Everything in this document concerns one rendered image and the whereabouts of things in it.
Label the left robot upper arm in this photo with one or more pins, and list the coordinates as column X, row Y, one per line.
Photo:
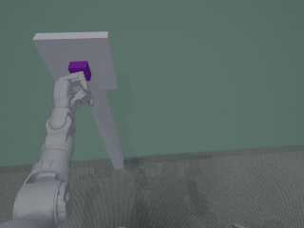
column 44, row 204

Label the left robot forearm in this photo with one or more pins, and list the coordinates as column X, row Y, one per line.
column 56, row 154

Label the button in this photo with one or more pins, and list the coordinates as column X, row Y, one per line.
column 78, row 66

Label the left robot hand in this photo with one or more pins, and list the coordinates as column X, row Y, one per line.
column 64, row 95

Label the panel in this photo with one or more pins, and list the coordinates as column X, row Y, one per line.
column 58, row 49

